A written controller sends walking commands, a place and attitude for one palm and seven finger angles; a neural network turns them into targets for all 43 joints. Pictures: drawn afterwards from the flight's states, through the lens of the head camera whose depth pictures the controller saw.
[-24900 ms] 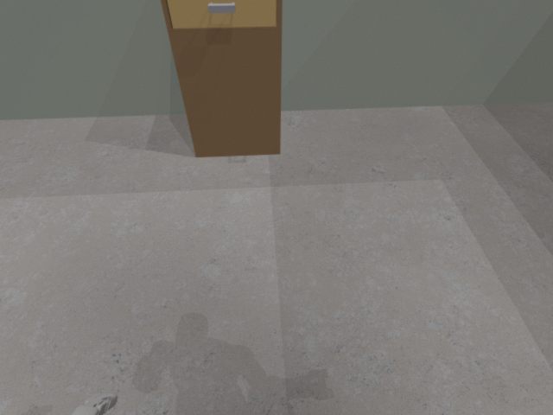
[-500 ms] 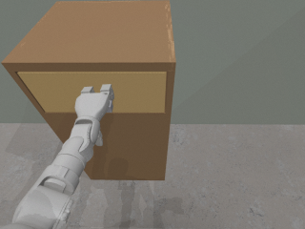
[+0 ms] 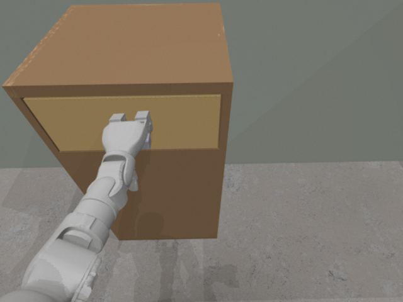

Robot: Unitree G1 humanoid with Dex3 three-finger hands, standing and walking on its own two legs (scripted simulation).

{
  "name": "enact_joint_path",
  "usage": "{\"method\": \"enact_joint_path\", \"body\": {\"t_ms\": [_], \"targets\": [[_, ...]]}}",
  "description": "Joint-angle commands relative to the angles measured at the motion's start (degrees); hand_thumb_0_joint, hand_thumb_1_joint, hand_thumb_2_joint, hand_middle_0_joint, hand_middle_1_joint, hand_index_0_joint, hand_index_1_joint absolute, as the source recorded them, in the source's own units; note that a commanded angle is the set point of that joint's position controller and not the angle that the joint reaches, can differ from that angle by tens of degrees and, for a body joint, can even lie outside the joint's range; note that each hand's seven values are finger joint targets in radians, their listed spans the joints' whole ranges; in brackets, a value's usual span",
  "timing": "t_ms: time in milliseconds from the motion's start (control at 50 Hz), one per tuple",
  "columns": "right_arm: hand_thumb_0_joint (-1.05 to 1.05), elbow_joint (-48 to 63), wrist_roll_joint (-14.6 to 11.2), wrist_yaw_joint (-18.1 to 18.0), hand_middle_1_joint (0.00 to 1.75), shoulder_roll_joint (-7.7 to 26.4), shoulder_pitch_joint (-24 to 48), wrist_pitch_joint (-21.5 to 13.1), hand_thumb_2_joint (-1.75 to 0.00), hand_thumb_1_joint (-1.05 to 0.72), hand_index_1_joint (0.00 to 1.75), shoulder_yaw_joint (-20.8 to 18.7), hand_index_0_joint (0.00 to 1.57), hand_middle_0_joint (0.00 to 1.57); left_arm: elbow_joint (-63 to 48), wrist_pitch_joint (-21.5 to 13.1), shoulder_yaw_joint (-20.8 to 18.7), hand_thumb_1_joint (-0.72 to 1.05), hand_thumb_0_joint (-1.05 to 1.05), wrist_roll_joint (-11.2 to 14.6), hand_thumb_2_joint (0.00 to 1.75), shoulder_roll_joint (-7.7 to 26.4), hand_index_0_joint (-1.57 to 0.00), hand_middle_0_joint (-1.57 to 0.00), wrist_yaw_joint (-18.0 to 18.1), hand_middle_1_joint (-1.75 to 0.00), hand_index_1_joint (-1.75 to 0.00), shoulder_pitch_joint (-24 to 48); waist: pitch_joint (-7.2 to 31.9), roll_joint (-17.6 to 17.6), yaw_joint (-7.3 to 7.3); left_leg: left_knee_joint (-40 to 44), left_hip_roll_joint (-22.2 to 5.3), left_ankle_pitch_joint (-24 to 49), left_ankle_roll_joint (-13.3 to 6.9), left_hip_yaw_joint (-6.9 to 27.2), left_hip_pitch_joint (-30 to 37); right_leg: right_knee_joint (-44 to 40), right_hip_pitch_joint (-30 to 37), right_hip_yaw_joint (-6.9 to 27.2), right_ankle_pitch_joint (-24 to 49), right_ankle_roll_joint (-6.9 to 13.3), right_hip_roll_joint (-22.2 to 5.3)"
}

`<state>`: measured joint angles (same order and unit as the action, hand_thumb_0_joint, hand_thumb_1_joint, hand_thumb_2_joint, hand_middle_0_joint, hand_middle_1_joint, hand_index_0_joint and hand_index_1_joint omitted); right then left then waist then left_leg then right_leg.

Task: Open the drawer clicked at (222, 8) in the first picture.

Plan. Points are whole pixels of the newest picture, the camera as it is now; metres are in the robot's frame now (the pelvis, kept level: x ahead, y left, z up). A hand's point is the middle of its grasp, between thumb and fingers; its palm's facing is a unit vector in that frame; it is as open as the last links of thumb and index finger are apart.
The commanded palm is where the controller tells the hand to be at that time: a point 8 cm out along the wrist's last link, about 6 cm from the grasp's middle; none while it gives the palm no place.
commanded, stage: lift the fingers back up to retry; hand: left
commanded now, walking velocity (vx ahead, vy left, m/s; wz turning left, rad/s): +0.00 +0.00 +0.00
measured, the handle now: (129, 135) +0.49 +0.19 +0.04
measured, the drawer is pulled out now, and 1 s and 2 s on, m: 0.00 0.00 0.00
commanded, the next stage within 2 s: re-aim the fingers above the handle in 0.64 s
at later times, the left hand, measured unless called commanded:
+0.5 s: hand (133, 131) +0.44 +0.15 +0.11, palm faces +0.06 -0.09 -0.99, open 13.8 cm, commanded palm +0.40 +0.16 +0.16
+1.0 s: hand (123, 134) +0.43 +0.18 +0.11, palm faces +0.00 -0.06 -1.00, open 13.8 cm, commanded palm +0.41 +0.17 +0.16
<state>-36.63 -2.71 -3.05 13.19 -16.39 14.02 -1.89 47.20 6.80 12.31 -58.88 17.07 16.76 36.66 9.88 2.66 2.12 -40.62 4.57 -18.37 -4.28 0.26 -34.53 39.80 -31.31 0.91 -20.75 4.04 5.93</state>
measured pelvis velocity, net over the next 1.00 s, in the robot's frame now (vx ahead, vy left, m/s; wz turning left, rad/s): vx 0.02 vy -0.02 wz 0.02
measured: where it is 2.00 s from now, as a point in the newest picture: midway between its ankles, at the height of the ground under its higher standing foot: outside the picture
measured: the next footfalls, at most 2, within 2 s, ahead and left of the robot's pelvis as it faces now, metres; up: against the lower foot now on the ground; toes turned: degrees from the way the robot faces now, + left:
none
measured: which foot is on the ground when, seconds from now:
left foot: down 0.00-1.00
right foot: down 0.00-1.00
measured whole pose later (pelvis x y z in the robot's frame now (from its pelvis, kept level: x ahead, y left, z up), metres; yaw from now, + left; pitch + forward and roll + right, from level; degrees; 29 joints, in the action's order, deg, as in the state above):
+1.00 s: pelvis +0.02 -0.02 +0.01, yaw +1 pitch +8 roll +1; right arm -37.7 -3.3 -3.4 14.2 -10.2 13.8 -0.6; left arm 32.7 8.2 12.8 -54.4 21.7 5.6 33.5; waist 6.3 3.2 -1.0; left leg -32.3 5.1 -16.6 -3.0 1.5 -23.9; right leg 33.1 -21.2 0.6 -19.9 5.3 5.4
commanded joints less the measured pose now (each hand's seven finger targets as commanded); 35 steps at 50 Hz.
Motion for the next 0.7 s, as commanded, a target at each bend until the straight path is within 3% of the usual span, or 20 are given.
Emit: {"method": "enact_joint_path", "body": {"t_ms": [0, 40, 120, 140, 180, 240, 280, 320, 360, 380, 420, 460, 540, 580, 680], "targets": [[0.0, 6.7, 0.4, -0.1, 0.3, 7.3, 2.2, -1.7, -0.9, -0.9, 0.3, -2.6, 0.2, 0.2, -11.3, 0.5, -4.3, -0.5, 0.0, -0.3, 0.3, 10.1, -0.3, -0.3, 1.7, -1.2, -1.2, 22.7, 16.6, -1.7, -0.04, 4.4, -2.4, 14.6, 0.9, 1.4, 15.3, -6.1, 5.5, 1.4, 12.3, -0.6, -2.3], [0.0, 6.7, 0.3, 0.1, 0.3, 7.3, 2.5, -2.1, -0.9, -0.9, 0.3, -2.6, 0.2, 0.2, -13.4, 0.5, -2.2, -0.5, 0.0, 0.8, 0.3, 7.5, -0.3, -0.3, 1.6, -1.2, -1.2, 25.1, 16.1, -3.0, 0.78, 5.0, -2.6, 15.6, 0.9, 1.7, 16.8, -6.6, 5.5, 0.9, 12.9, -0.8, -2.2], [0.0, 6.2, 0.3, 0.1, 0.3, 7.4, 3.6, -2.6, -0.9, -0.9, 0.3, -2.7, 0.2, 0.2, -16.9, -0.1, -3.2, -0.5, 0.0, 0.9, 0.3, 8.9, -0.3, -0.3, 1.7, -1.2, -1.2, 27.3, 17.1, -3.1, 0.59, 5.8, -2.9, 17.8, 1.1, 2.4, 20.1, -6.9, 6.1, 0.7, 13.7, -0.8, -2.2], [0.0, 6.1, 0.3, 0.1, 0.3, 7.3, 3.8, -2.7, -0.9, -0.9, 0.3, -2.7, 0.2, 0.2, -16.5, 0.1, -3.0, -0.5, 0.0, 0.8, 0.3, 8.5, -0.3, -0.3, 1.7, -1.2, -1.2, 26.7, 15.7, -3.6, 0.47, 6.0, -2.8, 18.3, 1.1, 2.3, 20.1, -7.2, 6.1, 0.6, 14.1, -0.7, -2.1], [0.0, 5.9, 0.4, 0.2, 0.3, 7.7, 4.2, -2.8, -0.9, -0.9, 0.3, -2.5, 0.2, 0.2, -17.7, 0.6, -4.8, -0.5, 0.0, 0.5, 0.3, 11.1, -0.3, -0.3, 1.7, -1.2, -1.2, 26.6, 17.5, -2.4, -0.46, 6.4, -2.8, 21.0, 1.5, 2.5, 21.3, -6.9, 7.8, 0.6, 15.7, -0.4, -2.1], [0.0, 5.8, 0.2, 0.8, 0.3, 7.3, 4.9, -2.8, -0.9, -0.9, 0.3, -2.7, 0.2, 0.2, -19.3, 2.2, -1.8, -0.5, 0.0, 0.7, 0.3, 7.6, -0.3, -0.3, 0.9, -1.2, -1.2, 26.9, 17.0, -1.2, -0.44, 6.9, -3.2, 23.9, 2.2, 2.8, 24.1, -7.3, 7.0, -0.1, 16.2, -0.3, -2.1], [0.0, 6.0, 0.1, 1.2, 0.3, 7.7, 5.7, -2.4, -0.9, -0.9, 0.3, -2.6, 0.2, 0.2, -20.1, 3.8, -3.2, -0.5, 0.0, 1.3, 0.3, 9.1, -0.3, -0.3, -0.2, -1.2, -1.2, 23.7, 18.6, -1.8, -1.48, 7.2, -3.2, 27.6, 2.5, 2.8, 25.3, -7.6, 9.8, 0.2, 18.8, -0.2, -2.1], [0.0, 6.2, -0.2, 1.5, 0.3, 7.4, 6.4, -1.9, -0.9, -0.9, 0.3, -2.3, 0.2, 0.2, -21.2, 5.3, -0.1, -0.5, 0.0, 2.0, 0.3, 6.0, -0.3, -0.3, -2.1, -1.2, -1.2, 23.8, 16.4, -3.3, -0.77, 7.4, -3.3, 29.6, 2.6, 3.0, 25.6, -8.0, 9.7, -0.2, 20.5, -0.5, -2.2], [0.0, 6.6, -0.1, 1.6, 0.3, 7.6, 7.1, -1.8, -0.9, -0.9, 0.3, -2.4, 0.2, 0.2, -25.5, 5.3, -0.8, -0.5, 0.0, 2.6, 0.3, 7.4, -0.3, -0.3, -3.4, -1.2, -1.2, 25.2, 17.7, -3.9, -0.97, 7.6, -3.4, 31.5, 2.3, 3.0, 27.2, -8.4, 11.5, 0.2, 22.4, -0.7, -2.3], [0.0, 6.9, 0.0, 1.5, 0.3, 7.9, 7.8, -1.6, -0.9, -0.9, 0.3, -2.4, 0.2, 0.2, -27.0, 5.2, -2.7, -0.5, 0.0, 2.6, 0.3, 9.9, -0.3, -0.3, -3.9, -1.2, -1.2, 23.6, 19.2, -4.0, -1.7, 7.6, -3.1, 32.4, 2.2, 3.0, 27.5, -8.4, 13.6, 0.7, 23.4, -0.6, -2.5], [0.0, 7.1, -0.1, 1.6, 0.3, 7.4, 9.0, -1.4, -0.9, -0.9, 0.3, -1.9, 0.2, 0.2, -29.1, 5.3, -2.5, -0.5, 0.0, 2.7, 0.3, 10.2, -0.3, -0.3, -5.1, -1.2, -1.2, 21.7, 18.9, -4.1, -2.15, 7.6, -2.8, 34.8, 2.1, 2.8, 27.5, -8.4, 15.4, 1.0, 27.1, -0.8, -2.8], [0.0, 7.0, -0.2, 1.8, 0.3, 7.1, 9.8, -1.1, -0.9, -0.9, 0.3, -1.5, 0.2, 0.2, -27.8, 6.3, -0.4, -0.5, 0.0, 2.6, 0.3, 7.5, -0.3, -0.3, -6.3, -1.2, -1.2, 18.9, 14.8, -5.9, -1.98, 8.4, -2.8, 32.6, 2.0, 2.4, 25.7, -9.2, 14.8, 0.7, 26.5, -1.0, -2.9], [0.0, 7.4, -0.8, 1.6, 0.3, 7.4, 10.9, -0.4, -0.9, -0.9, 0.3, -0.4, 0.2, 0.2, -23.7, 8.3, -0.3, -0.5, 0.0, 2.6, 0.3, 7.8, -0.3, -0.3, -8.8, -1.2, -1.2, 14.5, 9.5, -8.5, -2.26, 10.0, -2.2, 25.4, 1.8, 1.4, 22.0, -10.3, 15.1, 1.1, 24.3, -1.0, -3.2], [0.0, 7.9, -0.7, 1.4, 0.3, 7.6, 11.4, -0.2, -0.9, -0.9, 0.3, -0.4, 0.2, 0.2, -24.8, 8.5, 1.2, -0.5, 0.0, 2.8, 0.3, 6.8, -0.3, -0.3, -9.9, -1.2, -1.2, 16.6, 9.5, -6.4, -1.88, 10.2, -1.9, 23.4, 1.7, 1.3, 22.3, -10.6, 14.7, 1.3, 22.6, -0.8, -3.6], [0.0, 8.3, 0.0, -0.1, 0.3, 7.3, 12.0, -0.6, -0.9, -0.9, 0.3, -0.3, 0.2, 0.2, -32.1, 3.6, -2.4, -0.5, 0.0, 2.3, 0.3, 13.0, -0.3, -0.3, -10.7, -1.2, -1.2, 24.1, 15.1, -3.1, -2.0, 9.3, -1.1, 22.0, 0.9, 1.4, 23.4, -10.3, 17.5, 3.0, 24.4, -0.9, -4.2]]}}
